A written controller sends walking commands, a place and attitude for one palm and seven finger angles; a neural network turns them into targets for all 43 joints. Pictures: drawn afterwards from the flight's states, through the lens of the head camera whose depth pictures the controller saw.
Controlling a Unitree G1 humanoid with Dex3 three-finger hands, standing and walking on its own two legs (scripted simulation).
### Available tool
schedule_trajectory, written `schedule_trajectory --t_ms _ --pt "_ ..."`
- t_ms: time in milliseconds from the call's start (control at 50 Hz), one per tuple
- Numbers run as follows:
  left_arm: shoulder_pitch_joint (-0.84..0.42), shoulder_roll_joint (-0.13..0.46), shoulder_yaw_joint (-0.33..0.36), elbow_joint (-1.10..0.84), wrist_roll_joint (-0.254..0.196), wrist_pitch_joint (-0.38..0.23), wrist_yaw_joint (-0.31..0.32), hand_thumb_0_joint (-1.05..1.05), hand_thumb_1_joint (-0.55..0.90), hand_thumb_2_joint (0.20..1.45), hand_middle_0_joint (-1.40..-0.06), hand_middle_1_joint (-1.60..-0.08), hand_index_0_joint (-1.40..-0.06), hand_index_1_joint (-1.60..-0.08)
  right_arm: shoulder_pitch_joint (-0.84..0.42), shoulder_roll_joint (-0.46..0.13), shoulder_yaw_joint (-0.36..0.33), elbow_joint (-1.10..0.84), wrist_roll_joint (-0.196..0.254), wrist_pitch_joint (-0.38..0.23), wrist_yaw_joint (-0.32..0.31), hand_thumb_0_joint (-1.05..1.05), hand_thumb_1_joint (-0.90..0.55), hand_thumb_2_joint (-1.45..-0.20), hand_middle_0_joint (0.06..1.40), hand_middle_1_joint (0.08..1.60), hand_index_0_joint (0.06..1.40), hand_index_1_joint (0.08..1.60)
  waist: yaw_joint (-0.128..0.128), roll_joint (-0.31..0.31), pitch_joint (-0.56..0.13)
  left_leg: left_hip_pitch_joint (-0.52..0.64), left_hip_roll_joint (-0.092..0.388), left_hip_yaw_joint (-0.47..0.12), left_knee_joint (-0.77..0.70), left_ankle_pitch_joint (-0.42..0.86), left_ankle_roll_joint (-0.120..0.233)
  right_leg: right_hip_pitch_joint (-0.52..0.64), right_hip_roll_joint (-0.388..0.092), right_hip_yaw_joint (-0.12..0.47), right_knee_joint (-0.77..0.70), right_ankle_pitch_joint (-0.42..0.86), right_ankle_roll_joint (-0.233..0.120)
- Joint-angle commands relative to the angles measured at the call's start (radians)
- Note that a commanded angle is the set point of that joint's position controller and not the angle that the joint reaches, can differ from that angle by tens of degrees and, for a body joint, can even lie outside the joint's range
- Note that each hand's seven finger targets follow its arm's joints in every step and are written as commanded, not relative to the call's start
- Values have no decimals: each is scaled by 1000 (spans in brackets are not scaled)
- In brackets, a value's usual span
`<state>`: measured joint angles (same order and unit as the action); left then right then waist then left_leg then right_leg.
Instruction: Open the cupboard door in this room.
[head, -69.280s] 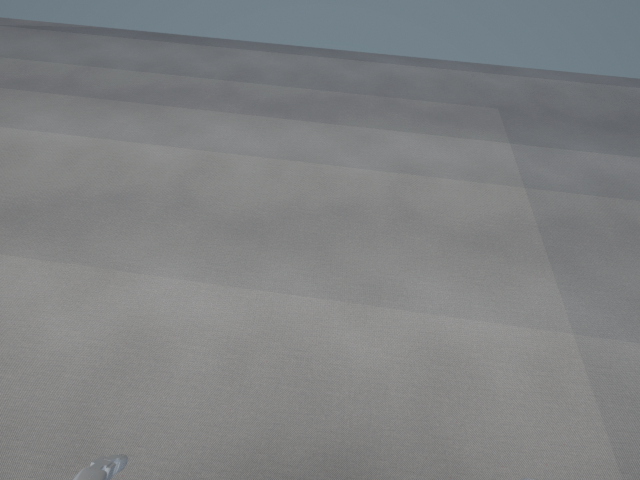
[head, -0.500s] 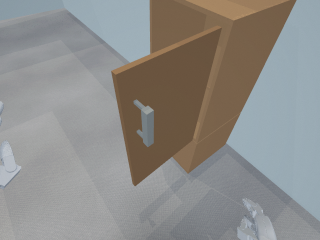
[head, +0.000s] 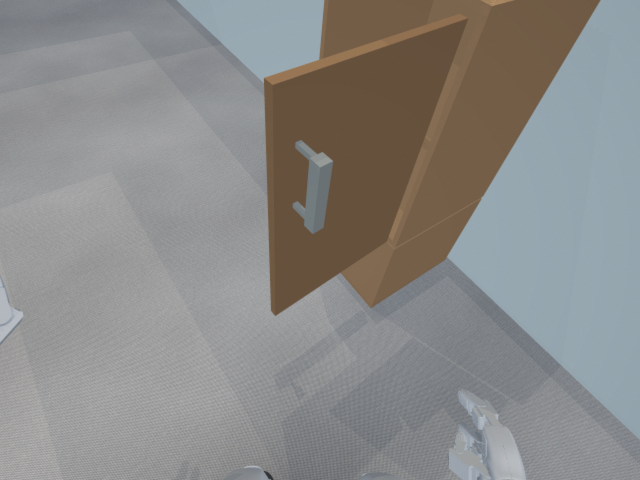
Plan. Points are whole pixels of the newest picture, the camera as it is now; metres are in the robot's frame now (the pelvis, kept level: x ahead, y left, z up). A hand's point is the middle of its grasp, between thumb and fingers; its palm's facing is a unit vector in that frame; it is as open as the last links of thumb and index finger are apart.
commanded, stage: stop stepping back and stand still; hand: left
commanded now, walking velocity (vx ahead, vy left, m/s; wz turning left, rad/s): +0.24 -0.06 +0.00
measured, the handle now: (308, 188) +0.51 +0.07 +0.05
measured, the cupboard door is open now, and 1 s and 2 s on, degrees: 94 94 94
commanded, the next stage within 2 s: let the arm hang, fingers relaxed in 1.50 s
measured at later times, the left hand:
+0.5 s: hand (77, 400) +0.15 +0.21 +0.15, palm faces +0.39 -0.81 -0.44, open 7.4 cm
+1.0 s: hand out of the picture +0.09 +0.20 +0.15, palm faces +0.38 -0.83 -0.41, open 7.4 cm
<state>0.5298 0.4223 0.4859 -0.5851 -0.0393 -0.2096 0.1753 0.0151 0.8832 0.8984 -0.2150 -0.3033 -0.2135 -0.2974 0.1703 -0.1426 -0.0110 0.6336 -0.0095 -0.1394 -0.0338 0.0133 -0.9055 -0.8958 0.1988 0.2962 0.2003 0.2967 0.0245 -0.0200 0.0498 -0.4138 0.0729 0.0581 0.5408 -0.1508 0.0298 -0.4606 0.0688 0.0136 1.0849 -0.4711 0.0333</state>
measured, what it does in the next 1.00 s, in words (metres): walks backwards: right foot, then left foot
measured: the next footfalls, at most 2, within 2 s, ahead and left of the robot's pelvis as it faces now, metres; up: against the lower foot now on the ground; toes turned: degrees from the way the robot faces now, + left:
right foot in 0.18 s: -0.07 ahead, -0.13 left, +0.00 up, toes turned -8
left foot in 0.46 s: -0.02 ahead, +0.05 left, +0.00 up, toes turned +0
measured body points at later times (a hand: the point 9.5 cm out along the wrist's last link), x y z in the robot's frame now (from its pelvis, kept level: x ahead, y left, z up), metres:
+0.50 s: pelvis -0.08 -0.04 -0.01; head -0.08 -0.04 +0.44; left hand +0.13 +0.25 +0.18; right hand +0.03 -0.33 -0.09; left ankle -0.06 +0.05 -0.74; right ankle -0.17 -0.13 -0.73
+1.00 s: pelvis -0.14 -0.04 +0.00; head -0.12 -0.04 +0.45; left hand +0.06 +0.24 +0.17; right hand +0.00 -0.30 -0.09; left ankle -0.14 +0.09 -0.74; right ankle -0.11 -0.12 -0.73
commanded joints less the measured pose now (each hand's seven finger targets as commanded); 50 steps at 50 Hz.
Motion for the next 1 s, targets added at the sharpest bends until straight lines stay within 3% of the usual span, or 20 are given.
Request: schedule_trajectory --t_ms 0,60,120,140,180,200,220,260,320,400,440,480,520,620,660,700,800,880,940,980 --pt "-63 117 27 -227 -9 -42 8 0 900 900 -200 -300 -200 -300 -43 -186 -59 -114 2 -69 -15 0 -900 -900 200 300 200 300 -44 271 -196 251 231 -209 -270 105 100 36 -21 -30 -160 -45 6" --pt "-17 145 54 -203 -22 -27 13 0 900 900 -200 -300 -200 -300 -41 -177 -39 -140 3 -63 -19 0 -900 -900 200 300 200 300 -40 298 -200 207 163 -170 -378 -280 52 193 7 -111 -420 -84 -18" --pt "84 188 101 -205 -31 -28 4 0 900 900 -200 -300 -200 -300 -48 -156 -27 -172 8 -31 -17 0 -900 -900 200 300 200 300 -29 230 -220 161 34 -38 -275 -294 -21 367 -7 -148 -781 78 -58" --pt "97 224 127 -207 -29 -34 -1 0 900 900 -200 -300 -200 -300 -50 -152 -26 -175 8 -14 -14 0 -900 -900 200 300 200 300 -36 125 -200 165 -16 24 -122 -233 -43 308 -99 -52 -855 135 -94" --pt "84 300 181 -222 -34 -51 5 0 900 900 -200 -300 -200 -300 -75 -148 -8 -172 0 13 -16 0 -900 -900 200 300 200 300 -11 -117 -157 24 -55 -31 298 -195 -51 163 -388 274 -908 316 -189" --pt "66 328 219 -216 -28 -66 17 0 900 900 -200 -300 -200 -300 -73 -157 2 -172 -8 3 -10 0 -900 -900 200 300 200 300 -12 -54 -179 -87 -51 -43 378 -224 -50 233 -437 271 -860 577 -213" --pt "113 237 155 -121 -34 -52 7 0 900 900 -200 -300 -200 -300 -20 -144 -11 -147 22 5 -15 0 -900 -900 200 300 200 300 -28 -169 -206 -197 -68 -54 412 -211 -49 424 -348 171 -737 862 -135" --pt "91 218 145 -56 -18 -48 9 0 900 900 -200 -300 -200 -300 -46 -160 -15 -150 24 7 -26 0 -900 -900 200 300 200 300 -36 -171 -187 -249 -58 -21 364 -177 -43 521 -326 133 -666 1084 -109" --pt "-6 179 80 32 -1 -58 6 0 900 900 -200 -300 -200 -300 -63 -174 -16 -135 19 5 -37 0 -900 -900 200 300 200 300 -33 -60 -102 -110 -74 31 190 -139 -20 422 -322 112 -658 1029 -107" --pt "-65 161 23 26 -5 -63 6 0 900 900 -200 -300 -200 -300 -47 -204 -41 -131 25 0 -40 0 -900 -900 200 300 200 300 -50 -117 -144 160 -117 61 -84 23 27 380 -276 54 -518 1087 -20" --pt "-57 180 32 -67 -8 -76 9 0 900 900 -200 -300 -200 -300 -33 -237 -52 -160 27 2 -35 0 -900 -900 200 300 200 300 -53 47 -231 390 13 -81 -73 426 88 235 -160 7 -327 865 38" --pt "-31 201 62 -149 8 -88 16 0 900 900 -200 -300 -200 -300 3 -215 -56 -169 21 -16 -14 0 -900 -900 200 300 200 300 -27 207 -258 529 168 -261 -62 772 172 9 -75 -15 -215 40 17" --pt "-10 227 78 -211 12 -79 7 0 900 900 -200 -300 -200 -300 -27 -198 -43 -156 -3 -38 -14 0 -900 -900 200 300 200 300 -26 227 -152 270 180 -304 -194 448 149 115 -86 -23 -244 -91 -14" --pt "50 216 138 -79 4 -69 17 0 900 900 -200 -300 -200 -300 -44 -181 -26 -173 14 -30 -32 0 -900 -900 200 300 200 300 -24 207 -53 -145 83 -120 -268 -321 55 440 -89 -84 -537 147 -28" --pt "39 193 119 22 6 -67 7 0 900 900 -200 -300 -200 -300 -31 -175 -34 -178 14 -12 -36 0 -900 -900 200 300 200 300 -38 18 -2 -152 -16 -61 -74 -371 -5 339 -173 111 -753 62 -83" --pt "8 148 66 69 0 -53 -6 0 900 900 -200 -300 -200 -300 -27 -185 -52 -157 17 4 -30 0 -900 -900 200 300 200 300 -31 -203 21 -13 -84 -60 355 -299 -43 12 -395 507 -1012 -278 -178" --pt "-178 117 -27 82 23 -61 -7 0 900 900 -200 -300 -200 -300 -43 -167 -15 -123 13 -9 -46 0 -900 -900 200 300 200 300 -42 -104 -61 43 -47 -45 228 -201 -29 188 -280 152 -848 145 -126" --pt "-183 145 -14 -53 36 -56 13 0 900 900 -200 -300 -200 -300 -30 -169 -17 -129 0 -43 -62 0 -900 -900 200 300 200 300 -18 -50 -123 192 -83 -3 -81 -125 -3 277 -240 133 -818 212 -103" --pt "-140 192 38 -214 27 -66 23 0 900 900 -200 -300 -200 -300 -35 -193 -28 -161 1 -49 -58 0 -900 -900 200 300 200 300 -6 155 -163 273 37 -143 -186 84 24 297 -139 64 -676 325 -41" --pt "-53 208 74 -212 18 -66 23 0 900 900 -200 -300 -200 -300 -33 -198 -32 -180 13 -49 -48 0 -900 -900 200 300 200 300 2 163 -210 258 72 -151 -151 281 12 357 -101 24 -605 451 -33"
